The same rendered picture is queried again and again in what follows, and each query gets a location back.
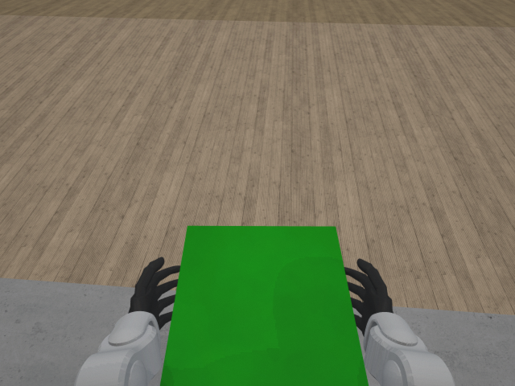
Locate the robot right hand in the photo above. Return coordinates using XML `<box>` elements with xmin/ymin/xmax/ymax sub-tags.
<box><xmin>344</xmin><ymin>258</ymin><xmax>393</xmax><ymax>336</ymax></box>

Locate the robot left forearm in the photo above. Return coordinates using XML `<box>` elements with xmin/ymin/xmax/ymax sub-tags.
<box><xmin>74</xmin><ymin>311</ymin><xmax>162</xmax><ymax>386</ymax></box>

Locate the robot left hand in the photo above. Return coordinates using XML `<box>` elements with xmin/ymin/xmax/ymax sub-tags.
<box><xmin>129</xmin><ymin>257</ymin><xmax>180</xmax><ymax>329</ymax></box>

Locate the robot right forearm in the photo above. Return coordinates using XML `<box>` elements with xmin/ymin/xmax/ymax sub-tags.
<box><xmin>364</xmin><ymin>312</ymin><xmax>455</xmax><ymax>386</ymax></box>

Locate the carton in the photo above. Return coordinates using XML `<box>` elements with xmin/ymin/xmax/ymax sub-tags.
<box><xmin>160</xmin><ymin>226</ymin><xmax>369</xmax><ymax>386</ymax></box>

